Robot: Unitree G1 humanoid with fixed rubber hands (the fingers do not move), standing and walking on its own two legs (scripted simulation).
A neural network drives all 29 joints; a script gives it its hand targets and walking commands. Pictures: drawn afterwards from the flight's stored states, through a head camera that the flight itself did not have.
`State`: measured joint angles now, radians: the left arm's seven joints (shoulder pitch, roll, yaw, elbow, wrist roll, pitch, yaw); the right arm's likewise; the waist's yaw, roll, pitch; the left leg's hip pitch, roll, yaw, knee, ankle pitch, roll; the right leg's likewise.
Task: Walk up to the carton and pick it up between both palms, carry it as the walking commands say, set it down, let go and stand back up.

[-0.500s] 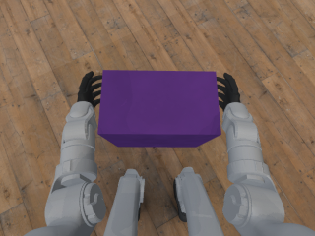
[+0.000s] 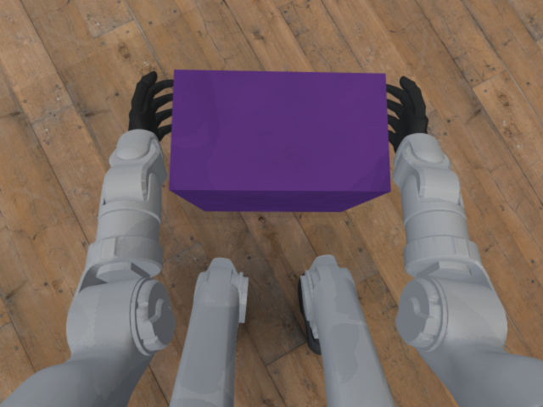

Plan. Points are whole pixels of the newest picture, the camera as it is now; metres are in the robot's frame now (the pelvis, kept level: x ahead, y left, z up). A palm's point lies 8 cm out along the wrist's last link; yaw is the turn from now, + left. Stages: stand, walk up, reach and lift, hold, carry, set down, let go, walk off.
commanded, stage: set down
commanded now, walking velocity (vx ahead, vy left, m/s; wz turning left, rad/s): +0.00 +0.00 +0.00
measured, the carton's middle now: (276, 156) +0.46 +0.00 -0.18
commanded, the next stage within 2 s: none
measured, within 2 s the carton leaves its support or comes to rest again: neither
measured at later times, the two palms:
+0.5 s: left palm (166, 136) +0.50 +0.18 -0.18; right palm (383, 140) +0.49 -0.19 -0.18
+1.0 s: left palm (178, 142) +0.51 +0.18 -0.27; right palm (365, 144) +0.51 -0.19 -0.27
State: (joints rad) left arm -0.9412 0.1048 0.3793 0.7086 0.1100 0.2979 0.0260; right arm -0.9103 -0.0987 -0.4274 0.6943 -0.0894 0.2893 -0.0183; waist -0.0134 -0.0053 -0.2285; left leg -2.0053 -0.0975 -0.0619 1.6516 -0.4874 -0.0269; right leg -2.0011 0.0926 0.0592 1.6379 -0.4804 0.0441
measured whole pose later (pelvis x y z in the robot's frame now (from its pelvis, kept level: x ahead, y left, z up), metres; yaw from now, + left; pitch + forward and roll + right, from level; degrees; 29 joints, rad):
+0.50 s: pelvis -0.02 -0.01 -0.07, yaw +0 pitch +49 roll +0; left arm -1.13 0.19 0.37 0.78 0.06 0.28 0.03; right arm -1.09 -0.16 -0.40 0.74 -0.05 0.29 -0.05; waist -0.01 0.00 -0.10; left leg -2.22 -0.11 -0.06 1.86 -0.51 -0.05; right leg -2.22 0.11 0.06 1.86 -0.50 0.05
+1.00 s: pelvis -0.01 +0.00 -0.12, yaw +0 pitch +46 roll -1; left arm -1.26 0.26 0.29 0.86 -0.01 0.24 0.06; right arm -1.24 -0.25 -0.31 0.85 0.05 0.23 -0.08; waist -0.01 0.00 0.10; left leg -2.32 -0.11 -0.04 2.07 -0.55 -0.04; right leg -2.31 0.12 0.05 2.06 -0.54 0.06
